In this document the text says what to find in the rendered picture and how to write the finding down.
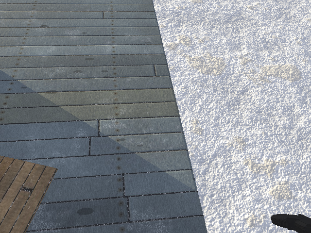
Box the robot right hand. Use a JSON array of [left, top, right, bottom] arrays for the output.
[[271, 214, 311, 233]]

